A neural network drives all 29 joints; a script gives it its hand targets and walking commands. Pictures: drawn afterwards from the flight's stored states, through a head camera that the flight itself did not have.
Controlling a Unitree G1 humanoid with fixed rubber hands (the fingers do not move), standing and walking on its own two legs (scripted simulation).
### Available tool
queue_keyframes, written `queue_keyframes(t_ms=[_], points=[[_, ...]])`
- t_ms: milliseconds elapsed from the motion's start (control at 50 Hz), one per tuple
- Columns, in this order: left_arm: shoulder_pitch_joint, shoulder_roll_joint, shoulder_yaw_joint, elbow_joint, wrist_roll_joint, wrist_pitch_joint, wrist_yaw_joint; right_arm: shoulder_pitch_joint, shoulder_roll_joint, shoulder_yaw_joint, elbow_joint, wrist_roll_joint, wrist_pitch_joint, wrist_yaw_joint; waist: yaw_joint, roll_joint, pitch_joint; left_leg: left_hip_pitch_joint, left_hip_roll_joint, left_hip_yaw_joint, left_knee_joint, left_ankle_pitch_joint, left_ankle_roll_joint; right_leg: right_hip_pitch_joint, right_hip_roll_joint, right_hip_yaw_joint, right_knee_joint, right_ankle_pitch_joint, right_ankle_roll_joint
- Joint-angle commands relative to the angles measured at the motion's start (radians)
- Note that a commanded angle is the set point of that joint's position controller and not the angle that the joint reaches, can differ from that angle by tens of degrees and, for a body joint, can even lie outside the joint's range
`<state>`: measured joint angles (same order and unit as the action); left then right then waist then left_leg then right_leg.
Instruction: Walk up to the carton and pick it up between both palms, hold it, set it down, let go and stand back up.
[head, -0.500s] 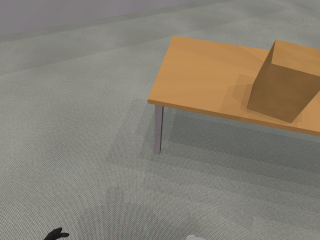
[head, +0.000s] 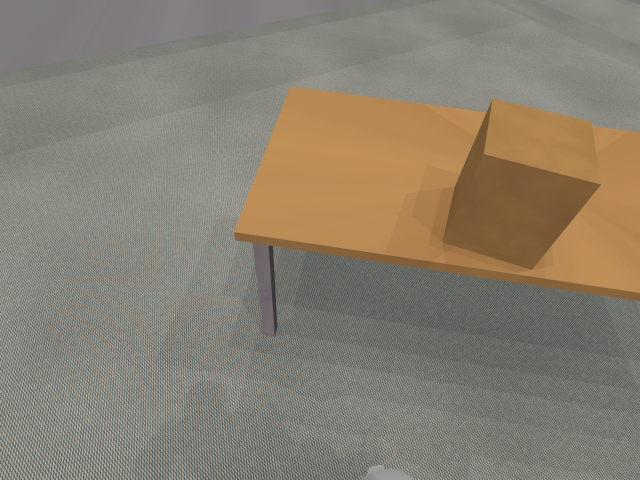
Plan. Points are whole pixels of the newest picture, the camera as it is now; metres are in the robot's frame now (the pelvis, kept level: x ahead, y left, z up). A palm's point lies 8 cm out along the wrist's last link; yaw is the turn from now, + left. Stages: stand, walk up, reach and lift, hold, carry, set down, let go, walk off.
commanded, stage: walk up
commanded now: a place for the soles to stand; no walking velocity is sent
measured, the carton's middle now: (512, 185) +0.71 -0.41 -0.08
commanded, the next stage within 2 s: none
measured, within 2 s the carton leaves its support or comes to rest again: neither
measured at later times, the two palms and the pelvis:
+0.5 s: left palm out of the picture +0.16 +0.22 -0.12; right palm out of the picture +0.14 -0.40 -0.08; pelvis +0.08 -0.08 -0.01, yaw -4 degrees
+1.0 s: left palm (248, 398) +0.28 +0.12 -0.13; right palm out of the picture +0.16 -0.50 -0.11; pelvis +0.14 -0.17 -0.03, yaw -10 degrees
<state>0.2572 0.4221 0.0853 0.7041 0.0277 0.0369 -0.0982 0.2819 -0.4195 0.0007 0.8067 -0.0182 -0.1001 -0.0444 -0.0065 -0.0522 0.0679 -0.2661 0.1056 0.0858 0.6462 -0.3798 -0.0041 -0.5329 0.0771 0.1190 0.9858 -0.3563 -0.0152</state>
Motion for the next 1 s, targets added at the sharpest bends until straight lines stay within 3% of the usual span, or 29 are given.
queue_keyframes(t_ms=[0, 60, 80, 100, 120, 140, 160, 180, 200, 220, 260, 340, 400, 460, 480, 500, 520, 540, 600, 660, 720, 820, 840, 860, 880, 900, 920, 940, 980], points=[[-0.065, 0.138, 0.039, -0.105, -0.001, -0.038, -0.001, 0.068, -0.334, -0.153, -0.016, 0.022, -0.013, -0.010, -0.044, 0.196, -0.117, 0.375, 0.265, -0.047, -0.144, 0.645, 0.196, -0.205, -0.115, -0.106, -0.131, 0.027, 0.016], [-0.045, 0.154, 0.052, -0.088, 0.001, -0.040, -0.013, 0.005, -0.361, -0.153, -0.019, 0.024, -0.008, -0.003, -0.003, 0.251, -0.112, 0.232, 0.263, 0.000, -0.105, 0.571, 0.175, -0.005, -0.119, -0.157, -0.262, 0.058, -0.014], [0.040, 0.152, 0.064, -0.067, -0.008, -0.044, -0.010, -0.039, -0.359, -0.154, -0.037, 0.020, -0.005, 0.003, 0.050, 0.251, -0.146, 0.171, 0.237, 0.054, -0.030, 0.632, 0.150, 0.120, -0.084, -0.174, -0.317, 0.065, -0.027], [0.118, 0.168, 0.077, -0.030, -0.003, -0.045, -0.002, -0.032, -0.319, -0.138, -0.036, 0.028, -0.001, 0.006, 0.097, 0.133, -0.209, 0.075, 0.185, 0.097, 0.098, 0.572, 0.122, 0.318, -0.009, -0.213, -0.383, 0.162, -0.041], [0.274, 0.202, 0.113, 0.008, 0.000, -0.044, 0.010, -0.010, -0.272, -0.119, -0.033, 0.016, 0.006, 0.004, 0.184, -0.011, -0.265, -0.065, 0.126, 0.084, 0.366, 0.438, 0.100, 0.523, 0.025, -0.131, -0.411, 0.151, -0.056], [0.286, 0.313, 0.122, -0.003, 0.012, -0.052, 0.030, -0.026, -0.212, -0.096, -0.062, 0.021, 0.009, 0.007, 0.162, -0.248, -0.209, -0.304, 0.003, 0.058, 0.562, 0.029, 0.056, 0.572, -0.151, 0.276, -0.517, 0.138, -0.106], [0.187, 0.357, 0.123, -0.043, -0.015, -0.045, 0.037, -0.059, -0.196, -0.078, -0.098, 0.036, 0.013, -0.001, 0.132, -0.377, -0.142, -0.475, -0.116, -0.083, 0.619, -0.273, 0.046, 0.498, -0.242, 0.682, -0.709, -0.014, -0.170], [0.119, 0.344, 0.124, -0.052, -0.021, -0.039, 0.038, -0.100, -0.275, -0.100, -0.080, 0.031, 0.020, -0.010, 0.118, -0.172, -0.056, -0.472, -0.070, -0.136, 0.652, -0.219, 0.043, 0.392, -0.268, 0.739, -0.775, -0.204, -0.166], [0.063, 0.303, 0.106, -0.078, -0.023, -0.036, 0.040, -0.074, -0.282, -0.099, -0.076, 0.025, 0.021, -0.009, 0.082, -0.087, 0.006, -0.449, -0.036, -0.133, 0.611, -0.139, 0.046, 0.324, -0.231, 0.637, -0.735, -0.217, -0.147], [0.069, 0.299, 0.107, -0.060, -0.020, -0.039, 0.046, -0.054, -0.269, -0.105, -0.058, 0.036, 0.025, -0.003, 0.084, -0.091, 0.032, -0.420, -0.036, -0.140, 0.567, -0.129, 0.035, 0.313, -0.201, 0.614, -0.722, -0.140, -0.109], [0.049, 0.237, 0.093, -0.066, -0.012, -0.048, 0.051, -0.016, -0.249, -0.101, -0.032, 0.031, 0.015, 0.005, 0.040, -0.120, 0.049, -0.387, -0.004, -0.120, 0.443, -0.099, 0.041, 0.271, -0.151, 0.465, -0.669, -0.036, -0.136], [0.085, 0.237, 0.090, -0.067, -0.001, -0.043, 0.038, -0.011, -0.247, -0.115, -0.042, 0.015, 0.008, 0.005, 0.059, -0.068, 0.038, -0.284, -0.066, -0.100, 0.248, -0.192, 0.045, 0.279, -0.185, 0.519, -0.707, -0.048, -0.162], [0.086, 0.220, 0.079, -0.088, 0.016, -0.039, 0.034, -0.005, -0.238, -0.115, -0.043, 0.017, -0.007, -0.004, 0.056, -0.145, 0.006, -0.212, -0.083, -0.081, 0.116, -0.160, 0.064, 0.260, -0.183, 0.487, -0.661, 0.070, -0.202], [-0.047, 0.167, 0.052, -0.141, -0.001, -0.029, 0.023, 0.202, -0.260, -0.137, 0.033, 0.007, -0.032, -0.018, -0.078, -0.037, -0.119, 0.333, -0.068, -0.088, -0.166, 0.118, 0.084, -0.065, -0.097, 0.278, -0.411, 0.031, -0.134], [-0.061, 0.092, 0.037, -0.155, 0.005, -0.035, 0.024, 0.275, -0.346, -0.168, 0.041, -0.007, -0.037, -0.030, -0.122, 0.214, -0.169, 0.505, 0.166, -0.410, -0.325, -0.099, 0.120, -0.295, 0.056, 0.132, -0.141, -0.148, -0.054], [-0.031, 0.144, 0.054, -0.132, 0.025, -0.027, 0.033, 0.219, -0.417, -0.189, 0.023, -0.002, -0.035, -0.034, -0.094, 0.203, -0.117, 0.392, 0.384, -0.661, -0.406, -0.348, 0.213, -0.329, 0.047, 0.056, 0.075, -0.148, 0.004], [0.033, 0.212, 0.072, -0.100, 0.029, -0.020, 0.033, 0.144, -0.406, -0.186, 0.000, 0.015, -0.037, -0.028, -0.049, 0.071, -0.100, 0.313, 0.442, -0.671, -0.418, -0.421, 0.269, -0.298, -0.010, 0.064, 0.149, -0.154, 0.018], [0.044, 0.228, 0.073, -0.079, 0.028, -0.021, 0.031, 0.096, -0.368, -0.169, -0.007, 0.014, -0.037, -0.025, -0.012, -0.004, -0.038, 0.233, 0.412, -0.603, -0.384, -0.325, 0.285, -0.283, -0.043, 0.079, 0.146, -0.127, 0.017], [0.086, 0.198, 0.070, -0.057, 0.013, -0.032, 0.013, 0.117, -0.331, -0.156, -0.007, 0.010, -0.036, -0.018, -0.029, 0.088, -0.110, 0.317, 0.233, -0.334, -0.319, -0.041, 0.177, -0.224, -0.054, 0.052, 0.102, -0.017, 0.035], [0.073, 0.160, 0.064, -0.054, 0.009, -0.033, 0.008, 0.137, -0.327, -0.149, -0.009, 0.012, -0.030, -0.005, -0.032, 0.200, -0.113, 0.311, 0.251, -0.263, -0.268, 0.198, 0.217, -0.218, -0.055, 0.013, 0.051, -0.003, 0.043], [0.045, 0.137, 0.045, -0.071, 0.003, -0.035, 0.015, 0.140, -0.318, -0.146, -0.011, 0.018, -0.020, -0.003, -0.050, 0.200, -0.140, 0.389, 0.235, -0.162, -0.175, 0.515, 0.206, -0.225, -0.070, -0.033, 0.001, -0.035, 0.029], [0.033, 0.183, 0.070, -0.073, -0.006, -0.045, 0.009, 0.012, -0.360, -0.158, -0.046, 0.020, -0.013, 0.000, 0.007, 0.199, -0.144, 0.192, 0.306, -0.123, -0.091, 0.413, 0.228, -0.008, -0.119, -0.110, -0.234, -0.082, -0.004], [0.095, 0.193, 0.080, -0.057, -0.007, -0.052, 0.007, -0.023, -0.377, -0.152, -0.040, 0.018, -0.009, 0.005, 0.053, 0.250, -0.164, 0.079, 0.274, -0.084, -0.040, 0.305, 0.198, 0.128, -0.123, -0.129, -0.285, 0.002, 0.000], [0.163, 0.196, 0.091, -0.031, -0.010, -0.054, 0.010, -0.066, -0.345, -0.143, -0.051, 0.005, -0.002, 0.011, 0.097, 0.199, -0.188, 0.002, 0.196, -0.017, 0.061, 0.206, 0.169, 0.279, -0.062, -0.192, -0.379, 0.016, -0.014], [0.260, 0.211, 0.104, 0.020, 0.002, -0.053, 0.024, -0.017, -0.297, -0.124, -0.020, -0.001, 0.010, 0.012, 0.132, 0.065, -0.212, -0.102, 0.132, 0.029, 0.305, 0.144, 0.132, 0.429, -0.018, -0.146, -0.397, 0.014, -0.001], [0.268, 0.294, 0.123, 0.011, 0.009, -0.054, 0.039, 0.009, -0.221, -0.099, -0.040, 0.008, 0.017, 0.014, 0.130, -0.163, -0.130, -0.364, 0.033, 0.047, 0.503, -0.096, 0.084, 0.496, -0.086, 0.123, -0.459, -0.112, -0.047], [0.217, 0.334, 0.118, -0.035, -0.004, -0.058, 0.048, -0.057, -0.180, -0.071, -0.074, 0.011, 0.019, 0.010, 0.108, -0.263, -0.029, -0.568, -0.085, -0.018, 0.614, -0.291, 0.053, 0.393, -0.239, 0.628, -0.677, -0.353, -0.147], [0.147, 0.345, 0.109, -0.043, -0.016, -0.057, 0.043, -0.121, -0.270, -0.095, -0.074, 0.020, 0.024, -0.003, 0.114, -0.115, 0.062, -0.534, -0.040, -0.115, 0.656, -0.237, 0.054, 0.228, -0.320, 0.763, -0.798, -0.447, -0.201], [0.064, 0.316, 0.101, -0.051, -0.028, -0.067, 0.058, -0.082, -0.280, -0.105, -0.059, 0.024, 0.022, 0.008, 0.063, -0.064, 0.162, -0.504, -0.002, -0.130, 0.594, -0.085, 0.048, 0.204, -0.268, 0.662, -0.757, -0.315, -0.145]])
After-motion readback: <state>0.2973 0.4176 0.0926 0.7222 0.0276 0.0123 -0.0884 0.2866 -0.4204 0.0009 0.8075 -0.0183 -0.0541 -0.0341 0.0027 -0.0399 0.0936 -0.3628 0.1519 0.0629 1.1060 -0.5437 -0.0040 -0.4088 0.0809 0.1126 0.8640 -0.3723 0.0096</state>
